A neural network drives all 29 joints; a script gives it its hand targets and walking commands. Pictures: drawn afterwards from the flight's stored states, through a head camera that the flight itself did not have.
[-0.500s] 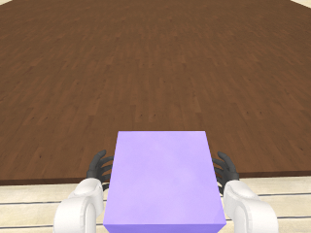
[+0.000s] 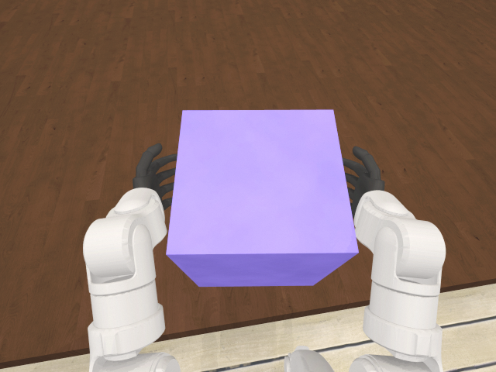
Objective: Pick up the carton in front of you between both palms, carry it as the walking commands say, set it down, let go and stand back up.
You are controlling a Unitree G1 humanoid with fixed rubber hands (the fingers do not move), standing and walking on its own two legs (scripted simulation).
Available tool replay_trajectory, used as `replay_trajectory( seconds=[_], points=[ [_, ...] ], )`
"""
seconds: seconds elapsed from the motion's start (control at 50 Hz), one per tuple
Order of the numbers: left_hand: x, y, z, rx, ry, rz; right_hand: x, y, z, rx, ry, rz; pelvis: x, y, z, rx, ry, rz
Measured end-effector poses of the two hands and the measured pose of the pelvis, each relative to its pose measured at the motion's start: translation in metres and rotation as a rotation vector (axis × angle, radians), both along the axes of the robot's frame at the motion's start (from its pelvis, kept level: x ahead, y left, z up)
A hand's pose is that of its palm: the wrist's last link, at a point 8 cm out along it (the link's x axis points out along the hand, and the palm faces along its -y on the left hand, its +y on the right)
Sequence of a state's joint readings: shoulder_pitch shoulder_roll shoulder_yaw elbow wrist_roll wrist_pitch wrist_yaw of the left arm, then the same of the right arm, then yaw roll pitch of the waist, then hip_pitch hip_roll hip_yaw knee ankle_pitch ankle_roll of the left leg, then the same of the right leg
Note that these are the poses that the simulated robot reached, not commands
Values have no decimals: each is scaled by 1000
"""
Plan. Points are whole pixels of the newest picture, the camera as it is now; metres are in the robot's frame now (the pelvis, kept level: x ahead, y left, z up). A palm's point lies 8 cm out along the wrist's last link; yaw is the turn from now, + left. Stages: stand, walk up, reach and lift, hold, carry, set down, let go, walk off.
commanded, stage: carry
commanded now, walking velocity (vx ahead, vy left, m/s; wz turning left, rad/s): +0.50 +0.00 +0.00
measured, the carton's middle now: (257, 210) +0.36 -0.01 +0.07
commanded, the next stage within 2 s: none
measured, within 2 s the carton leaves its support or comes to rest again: neither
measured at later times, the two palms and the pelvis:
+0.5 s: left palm (171, 71) +0.69 +0.15 +0.12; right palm (308, 70) +0.71 -0.15 +0.11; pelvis +0.34 -0.03 +0.00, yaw +1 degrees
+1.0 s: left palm out of the picture +1.03 +0.19 +0.24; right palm out of the picture +1.07 -0.11 +0.26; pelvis +0.69 +0.00 +0.07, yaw +11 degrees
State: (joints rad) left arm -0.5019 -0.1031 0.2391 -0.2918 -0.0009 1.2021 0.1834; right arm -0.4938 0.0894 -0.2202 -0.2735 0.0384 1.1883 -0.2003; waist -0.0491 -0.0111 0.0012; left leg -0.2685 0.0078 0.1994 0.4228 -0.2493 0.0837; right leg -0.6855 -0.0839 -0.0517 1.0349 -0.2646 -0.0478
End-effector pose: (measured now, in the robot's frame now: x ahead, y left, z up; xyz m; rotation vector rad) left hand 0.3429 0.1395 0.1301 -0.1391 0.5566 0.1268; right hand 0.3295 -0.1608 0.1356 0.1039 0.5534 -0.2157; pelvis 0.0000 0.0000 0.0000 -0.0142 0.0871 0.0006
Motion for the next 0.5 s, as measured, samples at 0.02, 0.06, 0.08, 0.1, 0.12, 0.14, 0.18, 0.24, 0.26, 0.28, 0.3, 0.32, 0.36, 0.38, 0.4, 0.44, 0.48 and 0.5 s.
replay_trajectory(
  seconds=[0.02, 0.06, 0.08, 0.1, 0.12, 0.14, 0.18, 0.24, 0.26, 0.28, 0.3, 0.32, 0.36, 0.38, 0.4, 0.44, 0.48, 0.5],
  points=[
    [16, 0, 3, 2, -5, 5, 18, 0, 3, 1, -4, 5, 13, -1, 1, 0, 2, 2],
    [49, 0, 8, 7, -13, 17, 55, 0, 7, 4, -12, 17, 40, -5, 0, 2, 6, 6],
    [66, 0, 9, 9, -17, 23, 73, -1, 8, 6, -16, 23, 54, -7, -1, 4, 7, 8],
    [83, -1, 10, 12, -20, 29, 92, -1, 8, 9, -19, 28, 69, -10, -3, 6, 8, 10],
    [100, -2, 10, 15, -23, 33, 110, -3, 7, 13, -22, 33, 84, -12, -5, 8, 8, 11],
    [117, -4, 10, 18, -26, 39, 128, -4, 6, 18, -25, 38, 100, -16, -9, 10, 7, 13],
    [149, -7, 8, 27, -34, 56, 165, -7, -1, 28, -32, 55, 133, -23, -19, 14, -5, 22],
    [189, -7, -2, 43, -19, 96, 217, -7, -16, 50, -18, 90, 175, -32, -29, 5, -9, 26],
    [200, -6, -8, 41, 4, 104, 230, -6, -22, 59, 5, 96, 186, -33, -27, 4, -7, 24],
    [209, -5, -13, 36, 31, 115, 242, -4, -27, 68, 32, 99, 198, -35, -23, 6, -4, 23],
    [218, -3, -19, 29, 56, 127, 253, -2, -32, 77, 57, 99, 209, -37, -20, 12, 0, 23],
    [226, -1, -23, 18, 76, 140, 264, 0, -36, 87, 76, 97, 221, -38, -16, 18, 4, 24],
    [245, 2, -29, 0, 92, 162, 287, 3, -39, 103, 92, 94, 244, -40, -10, 29, 9, 25],
    [256, 4, -29, -6, 88, 170, 299, 5, -40, 109, 86, 94, 256, -40, -8, 34, 12, 24],
    [268, 6, -28, -10, 77, 175, 311, 7, -39, 113, 74, 94, 269, -39, -7, 37, 14, 22],
    [295, 9, -23, -7, 42, 175, 337, 9, -36, 111, 37, 90, 296, -36, -6, 39, 14, 16],
    [326, 12, -16, 3, 6, 163, 366, 11, -30, 103, 0, 81, 327, -31, -5, 41, 12, 9],
    [343, 12, -12, 9, -8, 154, 381, 12, -27, 97, -14, 77, 343, -29, -5, 43, 12, 6]
  ],
)
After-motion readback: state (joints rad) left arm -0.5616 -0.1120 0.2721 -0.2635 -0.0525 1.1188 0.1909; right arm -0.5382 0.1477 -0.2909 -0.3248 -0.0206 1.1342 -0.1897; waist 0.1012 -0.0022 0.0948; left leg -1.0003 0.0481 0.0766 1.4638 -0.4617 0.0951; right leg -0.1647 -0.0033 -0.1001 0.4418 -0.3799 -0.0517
